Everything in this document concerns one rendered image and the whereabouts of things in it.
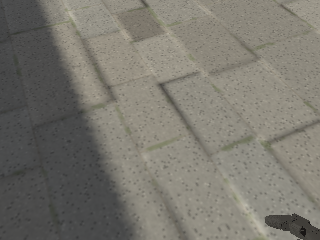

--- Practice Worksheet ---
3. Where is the robot right hand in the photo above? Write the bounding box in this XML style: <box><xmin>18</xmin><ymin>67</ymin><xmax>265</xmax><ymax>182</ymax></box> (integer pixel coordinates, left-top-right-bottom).
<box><xmin>265</xmin><ymin>214</ymin><xmax>320</xmax><ymax>240</ymax></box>

